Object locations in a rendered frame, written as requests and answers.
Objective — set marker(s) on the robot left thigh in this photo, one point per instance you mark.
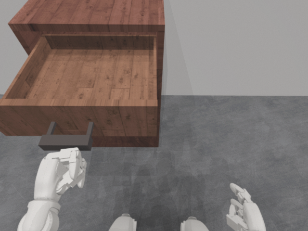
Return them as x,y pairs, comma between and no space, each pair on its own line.
124,224

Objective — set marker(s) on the robot left forearm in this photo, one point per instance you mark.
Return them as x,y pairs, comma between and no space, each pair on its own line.
42,215

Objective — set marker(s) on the robot right thigh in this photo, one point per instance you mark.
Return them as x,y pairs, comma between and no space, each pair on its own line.
193,225

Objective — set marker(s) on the handle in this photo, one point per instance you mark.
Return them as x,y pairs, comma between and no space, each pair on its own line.
50,142

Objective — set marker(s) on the robot thigh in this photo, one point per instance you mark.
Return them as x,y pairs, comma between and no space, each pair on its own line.
124,224
193,225

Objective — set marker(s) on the cabinet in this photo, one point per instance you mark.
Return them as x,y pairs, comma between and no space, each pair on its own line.
105,17

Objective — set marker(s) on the drawer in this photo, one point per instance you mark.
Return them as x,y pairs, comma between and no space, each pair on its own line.
74,79

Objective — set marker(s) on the right robot hand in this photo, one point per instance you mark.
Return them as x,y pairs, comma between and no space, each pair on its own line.
249,217

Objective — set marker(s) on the left robot hand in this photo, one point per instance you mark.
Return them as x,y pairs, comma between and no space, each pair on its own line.
67,164

